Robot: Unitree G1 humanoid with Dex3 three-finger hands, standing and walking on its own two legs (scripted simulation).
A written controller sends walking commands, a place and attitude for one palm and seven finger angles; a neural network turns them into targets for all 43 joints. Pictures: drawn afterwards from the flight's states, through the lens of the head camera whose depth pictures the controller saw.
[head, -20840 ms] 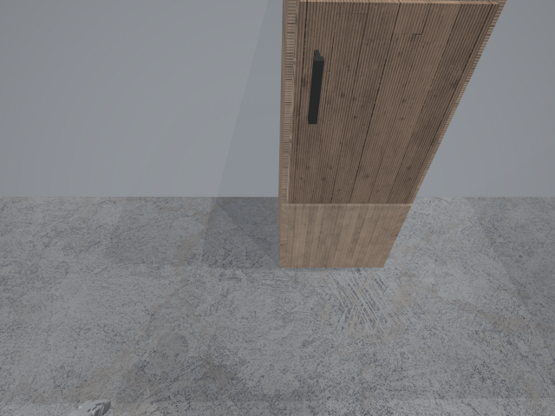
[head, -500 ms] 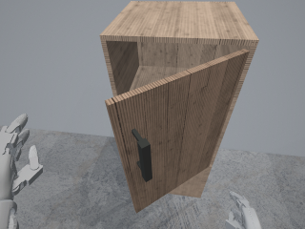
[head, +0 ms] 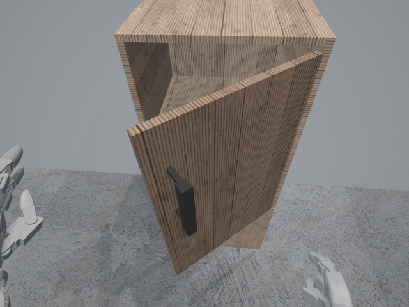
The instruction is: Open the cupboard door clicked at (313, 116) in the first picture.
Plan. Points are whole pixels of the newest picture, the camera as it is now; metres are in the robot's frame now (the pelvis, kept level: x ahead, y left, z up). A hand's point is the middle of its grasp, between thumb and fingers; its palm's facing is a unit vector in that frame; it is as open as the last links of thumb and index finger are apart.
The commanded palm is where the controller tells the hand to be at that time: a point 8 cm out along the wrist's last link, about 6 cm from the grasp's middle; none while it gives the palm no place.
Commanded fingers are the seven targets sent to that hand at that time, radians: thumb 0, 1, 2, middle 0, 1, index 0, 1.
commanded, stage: step back with the hand held close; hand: left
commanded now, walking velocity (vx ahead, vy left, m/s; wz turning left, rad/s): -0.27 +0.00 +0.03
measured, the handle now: (181, 202) +0.28 +0.07 +0.08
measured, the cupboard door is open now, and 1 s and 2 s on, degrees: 40 40 40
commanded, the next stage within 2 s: stop stepping back and stand still in 0.86 s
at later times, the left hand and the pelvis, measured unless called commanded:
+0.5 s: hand out of the picture +0.13 +0.30 +0.14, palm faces +0.42 -0.78 -0.46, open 7.5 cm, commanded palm +0.07 +0.34 +0.17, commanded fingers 0.00 0.90 0.90 -0.20 -0.30 -0.20 -0.30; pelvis -0.07 +0.04 -0.02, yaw +0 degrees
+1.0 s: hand out of the picture +0.02 +0.25 +0.16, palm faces +0.24 -0.81 -0.54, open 7.5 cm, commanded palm -0.04 +0.30 +0.17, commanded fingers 0.00 0.90 0.90 -0.20 -0.30 -0.20 -0.30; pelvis -0.19 +0.01 -0.01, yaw -3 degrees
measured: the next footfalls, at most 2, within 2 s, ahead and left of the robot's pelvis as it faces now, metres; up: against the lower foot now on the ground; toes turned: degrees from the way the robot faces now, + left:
right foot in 0.88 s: -0.25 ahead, -0.09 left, +0.00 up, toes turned -3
left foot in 1.12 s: -0.13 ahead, +0.11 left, +0.00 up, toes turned -2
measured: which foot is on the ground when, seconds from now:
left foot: down 0.00-0.94, up 0.96-1.00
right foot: down 0.00-0.50, up 0.52-0.86, down 0.88-1.00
